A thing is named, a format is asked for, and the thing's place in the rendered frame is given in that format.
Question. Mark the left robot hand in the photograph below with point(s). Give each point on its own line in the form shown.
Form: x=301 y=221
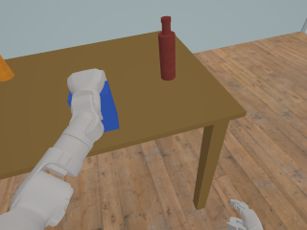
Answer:
x=91 y=78

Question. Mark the right robot hand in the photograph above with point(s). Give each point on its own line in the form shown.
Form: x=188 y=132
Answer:
x=249 y=218

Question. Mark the sponge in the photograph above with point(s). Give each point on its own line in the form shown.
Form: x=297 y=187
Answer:
x=108 y=109

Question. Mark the robot left upper arm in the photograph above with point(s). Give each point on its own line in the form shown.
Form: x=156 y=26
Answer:
x=43 y=203

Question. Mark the left robot forearm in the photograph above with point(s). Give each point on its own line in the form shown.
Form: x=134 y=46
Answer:
x=67 y=154

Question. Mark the table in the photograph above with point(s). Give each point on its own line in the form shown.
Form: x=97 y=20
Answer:
x=34 y=111

